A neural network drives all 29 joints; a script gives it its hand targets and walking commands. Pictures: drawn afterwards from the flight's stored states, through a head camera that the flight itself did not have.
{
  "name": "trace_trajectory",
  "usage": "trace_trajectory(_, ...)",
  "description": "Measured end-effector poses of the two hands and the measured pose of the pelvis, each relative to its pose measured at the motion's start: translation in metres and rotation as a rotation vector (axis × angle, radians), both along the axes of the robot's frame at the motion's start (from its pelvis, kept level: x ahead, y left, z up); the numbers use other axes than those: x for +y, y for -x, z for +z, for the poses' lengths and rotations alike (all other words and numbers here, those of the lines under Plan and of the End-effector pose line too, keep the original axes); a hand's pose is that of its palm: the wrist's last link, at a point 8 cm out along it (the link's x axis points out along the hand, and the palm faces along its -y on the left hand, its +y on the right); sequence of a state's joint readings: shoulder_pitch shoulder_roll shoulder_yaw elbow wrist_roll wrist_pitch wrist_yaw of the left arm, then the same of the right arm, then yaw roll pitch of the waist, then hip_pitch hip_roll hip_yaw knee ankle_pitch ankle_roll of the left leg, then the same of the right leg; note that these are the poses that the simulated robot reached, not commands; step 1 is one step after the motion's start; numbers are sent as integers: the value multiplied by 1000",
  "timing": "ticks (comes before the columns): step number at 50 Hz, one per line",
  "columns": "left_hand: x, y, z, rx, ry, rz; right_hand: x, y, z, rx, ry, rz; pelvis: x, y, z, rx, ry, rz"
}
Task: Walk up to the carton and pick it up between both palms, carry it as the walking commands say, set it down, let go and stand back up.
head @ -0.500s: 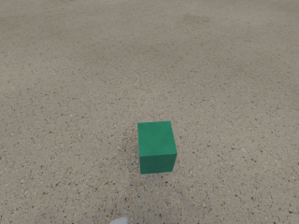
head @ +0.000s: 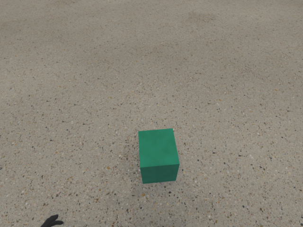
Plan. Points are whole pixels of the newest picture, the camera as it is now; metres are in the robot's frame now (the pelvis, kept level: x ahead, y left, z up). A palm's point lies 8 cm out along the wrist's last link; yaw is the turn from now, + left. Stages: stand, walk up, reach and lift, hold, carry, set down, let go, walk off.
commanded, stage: walk up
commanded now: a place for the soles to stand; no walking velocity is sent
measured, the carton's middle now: (157, 156) +0.62 +0.00 -0.63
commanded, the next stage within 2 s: none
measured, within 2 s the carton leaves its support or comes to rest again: neither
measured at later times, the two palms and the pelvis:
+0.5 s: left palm out of the picture +0.09 +0.32 -0.10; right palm out of the picture +0.09 -0.29 -0.10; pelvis +0.00 +0.01 +0.02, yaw +1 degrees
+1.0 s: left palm out of the picture +0.13 +0.30 -0.08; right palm out of the picture +0.10 -0.39 -0.11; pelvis +0.07 -0.05 +0.00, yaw +3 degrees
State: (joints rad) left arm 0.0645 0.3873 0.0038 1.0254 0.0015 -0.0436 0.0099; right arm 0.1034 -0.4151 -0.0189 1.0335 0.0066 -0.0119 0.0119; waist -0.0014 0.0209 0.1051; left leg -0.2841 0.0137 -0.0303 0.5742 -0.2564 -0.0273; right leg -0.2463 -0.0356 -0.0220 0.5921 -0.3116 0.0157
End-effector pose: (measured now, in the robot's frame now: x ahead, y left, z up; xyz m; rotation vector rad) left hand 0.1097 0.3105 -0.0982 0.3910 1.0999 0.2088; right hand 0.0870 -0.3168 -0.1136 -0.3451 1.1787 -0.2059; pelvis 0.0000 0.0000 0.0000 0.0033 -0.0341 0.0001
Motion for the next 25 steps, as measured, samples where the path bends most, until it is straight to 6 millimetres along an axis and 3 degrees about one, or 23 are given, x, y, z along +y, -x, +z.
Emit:
trace_trajectory(11, 9, -7, 4, 11, 19, 28, 16, 2, 9, 36, -10, -12, 8, 1, 10, -9, 8, 6)
trace_trajectory(25, 10, 20, -2, 86, 47, 64, 24, -7, 14, 43, -14, 6, 13, -3, 16, 10, 13, 16)
